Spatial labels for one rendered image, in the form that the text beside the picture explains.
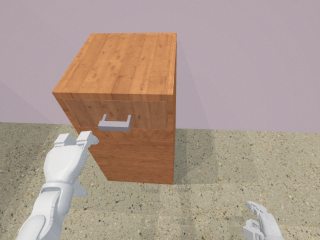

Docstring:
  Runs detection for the drawer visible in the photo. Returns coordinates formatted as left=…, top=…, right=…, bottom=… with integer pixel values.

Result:
left=63, top=99, right=168, bottom=130

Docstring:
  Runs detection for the robot left hand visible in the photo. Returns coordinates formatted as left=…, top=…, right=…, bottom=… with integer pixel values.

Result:
left=43, top=131, right=99, bottom=197

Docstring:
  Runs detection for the cabinet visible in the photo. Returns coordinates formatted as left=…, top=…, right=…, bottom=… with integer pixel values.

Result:
left=52, top=32, right=177, bottom=185

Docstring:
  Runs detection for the handle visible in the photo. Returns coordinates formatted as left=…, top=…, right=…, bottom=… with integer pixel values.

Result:
left=98, top=114, right=132, bottom=132

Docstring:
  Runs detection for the left robot forearm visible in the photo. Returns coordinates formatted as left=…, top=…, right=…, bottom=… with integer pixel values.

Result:
left=15, top=181, right=74, bottom=240

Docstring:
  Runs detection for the robot right hand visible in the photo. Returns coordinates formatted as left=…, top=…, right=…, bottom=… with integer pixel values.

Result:
left=243, top=200, right=283, bottom=240

